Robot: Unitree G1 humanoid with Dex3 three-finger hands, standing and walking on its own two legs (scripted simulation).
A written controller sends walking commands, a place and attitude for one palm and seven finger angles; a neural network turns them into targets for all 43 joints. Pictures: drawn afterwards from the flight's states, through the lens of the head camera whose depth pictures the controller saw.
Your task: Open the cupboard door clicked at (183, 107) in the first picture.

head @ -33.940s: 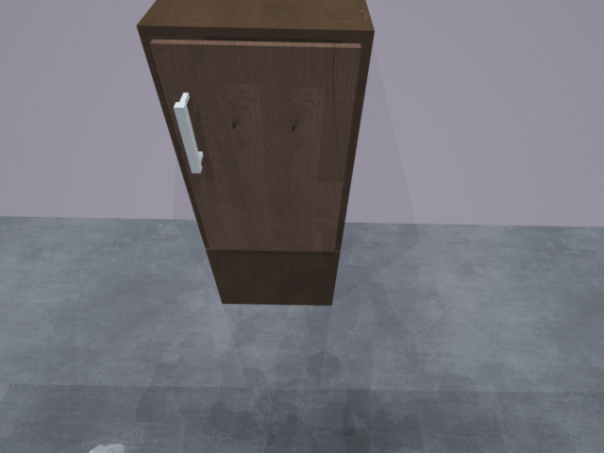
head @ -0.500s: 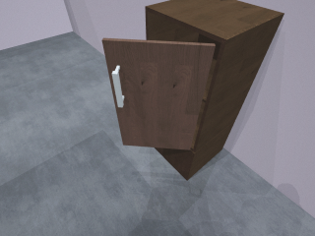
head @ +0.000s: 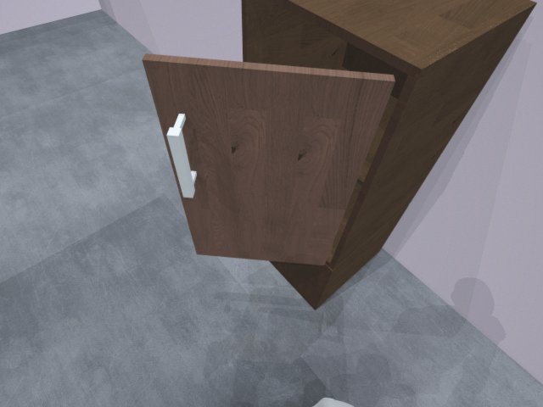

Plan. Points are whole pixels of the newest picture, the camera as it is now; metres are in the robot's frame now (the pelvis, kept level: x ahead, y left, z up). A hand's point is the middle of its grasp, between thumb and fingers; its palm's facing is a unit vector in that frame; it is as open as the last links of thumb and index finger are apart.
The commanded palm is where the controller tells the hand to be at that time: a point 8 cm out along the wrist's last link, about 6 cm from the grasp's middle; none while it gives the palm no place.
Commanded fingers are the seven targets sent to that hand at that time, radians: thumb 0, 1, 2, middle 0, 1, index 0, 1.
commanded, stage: come to a stop and stand still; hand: left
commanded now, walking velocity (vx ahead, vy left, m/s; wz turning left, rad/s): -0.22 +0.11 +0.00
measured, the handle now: (185, 158) +0.51 +0.18 +0.04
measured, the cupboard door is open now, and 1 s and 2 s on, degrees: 45 45 45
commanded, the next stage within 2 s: look again from close up in 0.96 s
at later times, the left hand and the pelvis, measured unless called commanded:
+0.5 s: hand out of the picture +0.03 +0.23 -0.16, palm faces +0.03 -0.99 -0.16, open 7.3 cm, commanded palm none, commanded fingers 0.00 0.90 0.90 -0.20 -0.30 -0.20 -0.30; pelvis -0.02 +0.05 +0.02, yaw -1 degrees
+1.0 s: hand out of the picture -0.03 +0.19 -0.16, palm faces -0.03 -0.98 -0.21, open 7.3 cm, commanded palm none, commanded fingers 0.00 0.90 0.90 -0.20 -0.30 -0.20 -0.30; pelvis -0.05 +0.02 +0.01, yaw -1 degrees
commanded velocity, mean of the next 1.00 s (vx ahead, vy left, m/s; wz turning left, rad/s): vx -0.01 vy -0.03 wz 0.00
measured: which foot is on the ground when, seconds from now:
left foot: down 0.00-0.00, up 0.02-0.22, down 0.24-1.00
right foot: down 0.00-0.24, up 0.26-0.62, down 0.64-1.00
